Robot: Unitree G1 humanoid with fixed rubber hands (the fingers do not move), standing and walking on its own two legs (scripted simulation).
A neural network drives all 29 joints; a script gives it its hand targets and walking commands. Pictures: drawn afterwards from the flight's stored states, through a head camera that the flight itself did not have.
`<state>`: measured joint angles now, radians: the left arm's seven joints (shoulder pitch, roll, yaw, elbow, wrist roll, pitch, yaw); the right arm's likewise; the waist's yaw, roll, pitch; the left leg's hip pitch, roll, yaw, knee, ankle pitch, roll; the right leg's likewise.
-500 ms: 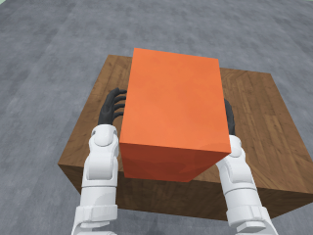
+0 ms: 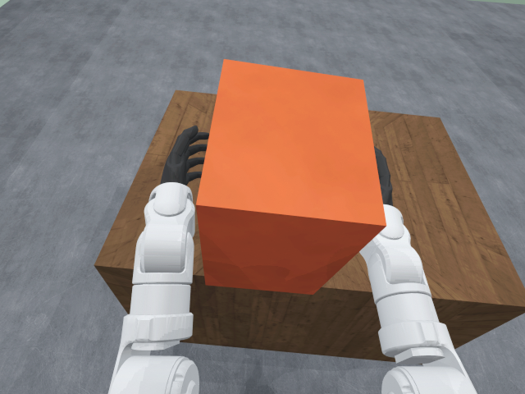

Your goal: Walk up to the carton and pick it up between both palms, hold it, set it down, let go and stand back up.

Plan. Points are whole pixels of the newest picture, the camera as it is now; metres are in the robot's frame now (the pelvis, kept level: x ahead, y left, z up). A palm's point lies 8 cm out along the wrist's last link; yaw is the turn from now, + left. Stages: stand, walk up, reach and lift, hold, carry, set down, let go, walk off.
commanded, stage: reach and lift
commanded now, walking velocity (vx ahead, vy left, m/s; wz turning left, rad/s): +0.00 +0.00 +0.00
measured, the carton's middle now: (275, 194) +0.39 -0.02 +0.09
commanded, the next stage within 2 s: hold in 0.46 s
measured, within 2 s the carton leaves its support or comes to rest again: neither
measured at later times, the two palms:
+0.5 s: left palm (165, 155) +0.38 +0.14 +0.17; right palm (372, 167) +0.37 -0.15 +0.17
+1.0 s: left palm (169, 150) +0.37 +0.13 +0.20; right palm (387, 166) +0.36 -0.16 +0.18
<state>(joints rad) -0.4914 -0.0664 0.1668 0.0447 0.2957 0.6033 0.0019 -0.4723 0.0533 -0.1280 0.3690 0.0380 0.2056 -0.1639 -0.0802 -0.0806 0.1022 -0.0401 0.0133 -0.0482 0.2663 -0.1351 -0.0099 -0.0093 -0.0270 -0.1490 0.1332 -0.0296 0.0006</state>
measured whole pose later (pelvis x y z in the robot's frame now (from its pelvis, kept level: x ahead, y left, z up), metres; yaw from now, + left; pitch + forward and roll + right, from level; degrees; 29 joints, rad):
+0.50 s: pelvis +0.01 +0.00 +0.00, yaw +1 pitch -5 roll -1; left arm -0.55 -0.02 0.19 -0.02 0.29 0.70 -0.03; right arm -0.57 0.03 -0.09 0.35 0.10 0.29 -0.21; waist -0.10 -0.09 0.07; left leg -0.04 0.02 -0.06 0.30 -0.17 -0.02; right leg 0.02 -0.01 -0.16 0.13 -0.05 0.00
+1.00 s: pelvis +0.00 +0.00 +0.00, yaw +0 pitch -9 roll -1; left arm -0.63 -0.06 0.22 -0.07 0.34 0.81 -0.03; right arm -0.64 0.00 -0.09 0.34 0.15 0.37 -0.20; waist -0.11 -0.10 0.13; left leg 0.02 0.02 -0.05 0.29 -0.15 -0.01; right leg 0.06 -0.02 -0.15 0.13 -0.03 0.00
